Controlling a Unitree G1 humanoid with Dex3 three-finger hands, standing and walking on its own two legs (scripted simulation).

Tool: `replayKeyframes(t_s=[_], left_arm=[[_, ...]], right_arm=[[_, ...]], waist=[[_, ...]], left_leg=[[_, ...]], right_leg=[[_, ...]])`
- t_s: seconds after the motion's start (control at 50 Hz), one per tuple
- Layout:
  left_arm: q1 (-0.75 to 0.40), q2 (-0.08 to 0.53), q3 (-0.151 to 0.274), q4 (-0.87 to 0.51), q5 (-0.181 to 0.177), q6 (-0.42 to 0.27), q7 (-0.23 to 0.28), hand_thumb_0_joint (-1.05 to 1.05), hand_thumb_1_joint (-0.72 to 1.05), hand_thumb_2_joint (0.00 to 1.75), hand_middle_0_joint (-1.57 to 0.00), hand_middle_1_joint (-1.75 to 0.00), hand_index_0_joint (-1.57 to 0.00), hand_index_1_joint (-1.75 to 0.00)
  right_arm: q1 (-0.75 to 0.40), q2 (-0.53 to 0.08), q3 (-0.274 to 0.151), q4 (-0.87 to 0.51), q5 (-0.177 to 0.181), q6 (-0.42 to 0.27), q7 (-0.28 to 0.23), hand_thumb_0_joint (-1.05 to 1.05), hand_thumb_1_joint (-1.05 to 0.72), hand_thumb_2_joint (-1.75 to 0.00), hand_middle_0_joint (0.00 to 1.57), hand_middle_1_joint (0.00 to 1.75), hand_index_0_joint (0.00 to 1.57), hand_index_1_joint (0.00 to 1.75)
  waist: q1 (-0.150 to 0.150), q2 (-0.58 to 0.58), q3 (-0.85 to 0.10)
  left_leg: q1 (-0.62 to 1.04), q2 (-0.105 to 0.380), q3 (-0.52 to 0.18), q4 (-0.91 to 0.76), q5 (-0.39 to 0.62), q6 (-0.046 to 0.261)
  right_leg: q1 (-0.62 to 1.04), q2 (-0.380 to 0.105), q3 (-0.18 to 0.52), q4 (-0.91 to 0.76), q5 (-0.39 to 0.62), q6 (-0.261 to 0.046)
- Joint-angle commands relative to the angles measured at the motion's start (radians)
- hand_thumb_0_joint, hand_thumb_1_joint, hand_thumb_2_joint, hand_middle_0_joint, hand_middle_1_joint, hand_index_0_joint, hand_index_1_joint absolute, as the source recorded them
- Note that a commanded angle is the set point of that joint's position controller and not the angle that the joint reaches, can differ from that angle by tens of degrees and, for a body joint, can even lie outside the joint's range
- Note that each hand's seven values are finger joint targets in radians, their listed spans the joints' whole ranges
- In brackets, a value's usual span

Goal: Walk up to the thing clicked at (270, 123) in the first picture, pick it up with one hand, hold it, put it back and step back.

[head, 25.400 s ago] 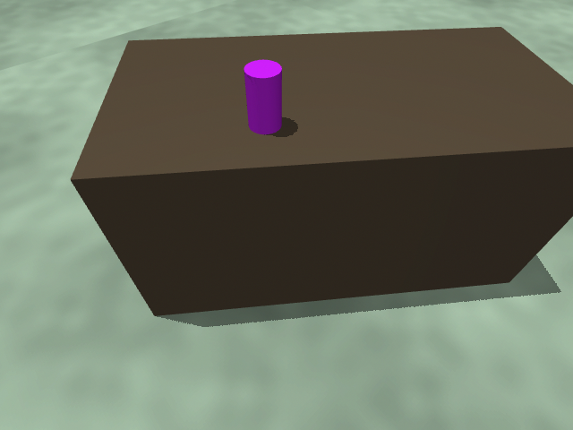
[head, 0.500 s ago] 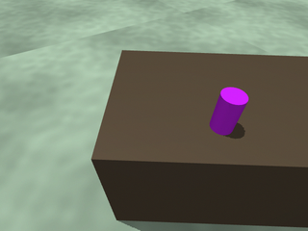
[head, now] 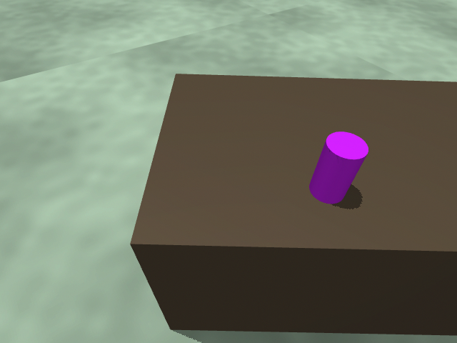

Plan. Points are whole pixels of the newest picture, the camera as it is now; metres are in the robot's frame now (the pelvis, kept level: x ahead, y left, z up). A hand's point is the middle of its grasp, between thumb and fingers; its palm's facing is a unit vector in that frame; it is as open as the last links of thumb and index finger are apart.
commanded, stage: home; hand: right
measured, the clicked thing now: (335, 169) +0.49 -0.24 +0.00
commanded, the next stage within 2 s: stand in 0.38 s
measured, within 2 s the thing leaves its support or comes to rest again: neither
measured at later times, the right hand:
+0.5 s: hand out of the picture +0.08 -0.25 -0.15, palm faces -0.02 +0.93 -0.36, open 17.3 cm
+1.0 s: hand out of the picture +0.07 -0.25 -0.15, palm faces -0.02 +0.93 -0.35, open 8.3 cm
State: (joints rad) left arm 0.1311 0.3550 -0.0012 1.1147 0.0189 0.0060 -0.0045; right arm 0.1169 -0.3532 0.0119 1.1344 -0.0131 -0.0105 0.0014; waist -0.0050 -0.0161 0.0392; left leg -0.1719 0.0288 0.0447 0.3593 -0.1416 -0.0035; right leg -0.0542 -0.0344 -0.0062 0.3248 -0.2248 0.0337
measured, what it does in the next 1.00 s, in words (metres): stands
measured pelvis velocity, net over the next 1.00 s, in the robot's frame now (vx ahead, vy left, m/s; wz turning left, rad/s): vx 0.01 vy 0.00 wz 0.00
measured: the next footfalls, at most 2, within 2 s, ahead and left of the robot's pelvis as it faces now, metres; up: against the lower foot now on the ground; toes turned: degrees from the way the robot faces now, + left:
none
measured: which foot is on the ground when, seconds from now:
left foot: down 0.00-1.00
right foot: down 0.00-1.00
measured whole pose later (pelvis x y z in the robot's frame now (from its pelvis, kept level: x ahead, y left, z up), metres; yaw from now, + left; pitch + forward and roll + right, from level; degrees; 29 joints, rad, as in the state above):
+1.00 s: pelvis +0.01 +0.00 +0.00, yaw +0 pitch -2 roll +0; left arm 0.15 0.35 0.00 1.11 0.02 0.00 0.00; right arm 0.12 -0.35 0.00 1.14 -0.01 -0.01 0.00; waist 0.00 -0.01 0.05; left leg -0.16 0.02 0.05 0.34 -0.14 0.00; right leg -0.04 -0.04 -0.01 0.30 -0.22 0.04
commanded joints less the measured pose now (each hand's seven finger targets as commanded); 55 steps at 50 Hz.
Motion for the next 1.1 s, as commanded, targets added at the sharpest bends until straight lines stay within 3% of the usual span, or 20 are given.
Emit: replayKeyframes(t_s=[0.0,0.14,0.2,0.34,0.46,0.5,0.52,0.66,0.72,0.78,0.82,0.9,0.92,0.98,1.08], left_arm=[[-0.022,0.211,0.041,-0.053,-0.001,-0.020,0.010,0.00,0.90,0.90,-0.20,-0.29,-0.20,-0.30],[-0.023,0.208,0.038,-0.057,-0.004,-0.025,0.012,0.00,0.90,0.90,-0.20,-0.29,-0.20,-0.30],[-0.021,0.206,0.037,-0.053,-0.005,-0.021,0.013,0.00,0.90,0.90,-0.20,-0.29,-0.20,-0.30],[-0.022,0.205,0.037,-0.050,-0.005,-0.021,0.013,0.00,0.90,0.90,-0.20,-0.29,-0.20,-0.30],[-0.018,0.209,0.040,-0.056,-0.004,-0.024,0.014,0.00,0.90,0.90,-0.20,-0.29,-0.20,-0.30],[-0.015,0.208,0.040,-0.059,-0.004,-0.024,0.014,0.00,0.90,0.90,-0.20,-0.30,-0.20,-0.30],[-0.017,0.205,0.039,-0.055,-0.004,-0.023,0.013,0.00,0.90,0.90,-0.20,-0.30,-0.20,-0.30],[-0.020,0.204,0.039,-0.056,-0.006,-0.025,0.014,0.00,0.90,0.90,-0.20,-0.30,-0.20,-0.30],[-0.014,0.210,0.042,-0.061,-0.004,-0.027,0.014,0.00,0.90,0.90,-0.20,-0.30,-0.20,-0.30],[-0.014,0.202,0.041,-0.059,-0.002,-0.023,0.014,0.00,0.90,0.90,-0.20,-0.30,-0.20,-0.30],[-0.017,0.209,0.043,-0.062,-0.003,-0.025,0.013,0.00,0.90,0.90,-0.20,-0.30,-0.20,-0.30],[-0.012,0.207,0.042,-0.060,-0.005,-0.024,0.012,0.00,0.90,0.90,-0.20,-0.30,-0.20,-0.30],[-0.011,0.205,0.042,-0.063,-0.002,-0.026,0.012,0.00,0.90,0.90,-0.20,-0.30,-0.20,-0.30],[-0.012,0.202,0.042,-0.059,-0.002,-0.022,0.012,0.00,0.90,0.90,-0.20,-0.30,-0.20,-0.30],[-0.009,0.205,0.043,-0.063,-0.002,-0.024,0.011,0.00,0.90,0.90,-0.20,-0.30,-0.20,-0.30]], right_arm=[[-0.047,-0.223,-0.047,-0.058,0.002,-0.023,-0.014,0.00,0.54,-0.06,0.05,0.06,0.05,0.06],[-0.046,-0.226,-0.049,-0.056,0.003,-0.027,-0.015,0.00,0.54,-0.06,0.05,0.06,0.05,0.06],[-0.046,-0.222,-0.048,-0.051,0.004,-0.023,-0.017,0.00,0.52,-0.07,0.06,0.06,0.06,0.06],[-0.048,-0.220,-0.051,-0.049,0.003,-0.020,-0.014,0.00,0.52,-0.07,0.06,0.06,0.06,0.06],[-0.055,-0.217,-0.052,-0.053,0.003,-0.023,-0.014,0.00,0.54,-0.06,0.05,0.06,0.05,0.06],[-0.054,-0.218,-0.053,-0.054,0.003,-0.023,-0.014,0.00,0.38,-0.22,0.20,0.22,0.20,0.22],[-0.048,-0.216,-0.051,-0.052,0.003,-0.022,-0.014,0.00,0.30,-0.30,0.20,0.30,0.20,0.30],[-0.049,-0.214,-0.052,-0.053,0.004,-0.020,-0.012,0.00,-0.26,-0.86,0.20,0.30,0.20,0.30],[-0.052,-0.218,-0.054,-0.058,0.003,-0.020,-0.012,0.00,-0.50,-0.90,0.20,0.30,0.20,0.30],[-0.057,-0.216,-0.054,-0.058,0.003,-0.018,-0.012,0.00,-0.74,-0.90,0.20,0.30,0.20,0.30],[-0.053,-0.218,-0.054,-0.057,0.004,-0.020,-0.011,0.00,-0.90,-0.90,0.20,0.30,0.20,0.30],[-0.051,-0.214,-0.055,-0.056,0.004,-0.020,-0.012,0.00,-0.90,-0.90,0.20,0.30,0.20,0.30],[-0.056,-0.223,-0.058,-0.059,0.003,-0.021,-0.012,0.00,-0.90,-0.90,0.20,0.30,0.20,0.30],[-0.054,-0.218,-0.058,-0.053,0.003,-0.019,-0.011,0.00,-0.90,-0.90,0.20,0.30,0.20,0.30],[-0.050,-0.217,-0.058,-0.052,0.004,-0.020,-0.012,0.00,-0.90,-0.90,0.20,0.30,0.20,0.30]], waist=[[0.004,0.021,-0.043],[0.003,0.018,-0.092],[0.004,0.018,-0.066],[0.000,0.013,-0.038],[0.004,0.017,-0.062],[0.006,0.013,-0.073],[0.001,0.019,-0.047],[-0.001,0.011,-0.045],[0.002,0.017,-0.059],[0.003,0.018,-0.037],[0.001,0.024,-0.052],[0.001,0.012,-0.028],[0.004,0.020,-0.053],[0.001,0.022,-0.027],[0.001,0.023,-0.040]], left_leg=[[0.067,0.106,-0.115,-0.067,0.059,0.025],[0.119,0.116,-0.104,-0.036,0.221,0.027],[0.105,0.109,-0.102,-0.050,0.152,0.026],[0.095,0.110,-0.106,-0.062,0.098,0.024],[0.108,0.114,-0.104,-0.055,0.165,0.027],[0.118,0.114,-0.099,-0.047,0.180,0.028],[0.093,0.107,-0.102,-0.061,0.143,0.024],[0.093,0.111,-0.104,-0.058,0.138,0.024],[0.099,0.109,-0.103,-0.054,0.141,0.027],[0.083,0.108,-0.107,-0.066,0.077,0.026],[0.093,0.108,-0.109,-0.065,0.110,0.028],[0.087,0.108,-0.114,-0.075,0.081,0.023],[0.102,0.111,-0.109,-0.059,0.105,0.028],[0.079,0.108,-0.117,-0.080,0.038,0.024],[0.091,0.107,-0.113,-0.075,0.070,0.024]], right_leg=[[-0.066,-0.098,0.072,-0.071,0.076,-0.050],[-0.042,-0.106,0.072,-0.060,0.197,-0.044],[-0.052,-0.105,0.069,-0.069,0.151,-0.044],[-0.072,-0.103,0.071,-0.078,0.092,-0.048],[-0.056,-0.103,0.066,-0.069,0.142,-0.046],[-0.049,-0.106,0.068,-0.071,0.163,-0.046],[-0.058,-0.103,0.065,-0.078,0.135,-0.044],[-0.057,-0.104,0.065,-0.079,0.116,-0.045],[-0.050,-0.109,0.069,-0.083,0.139,-0.045],[-0.066,-0.104,0.063,-0.091,0.082,-0.046],[-0.052,-0.108,0.066,-0.083,0.119,-0.049],[-0.078,-0.102,0.063,-0.087,0.067,-0.047],[-0.065,-0.107,0.064,-0.086,0.101,-0.048],[-0.076,-0.102,0.063,-0.087,0.048,-0.050],[-0.076,-0.103,0.064,-0.081,0.076,-0.050]])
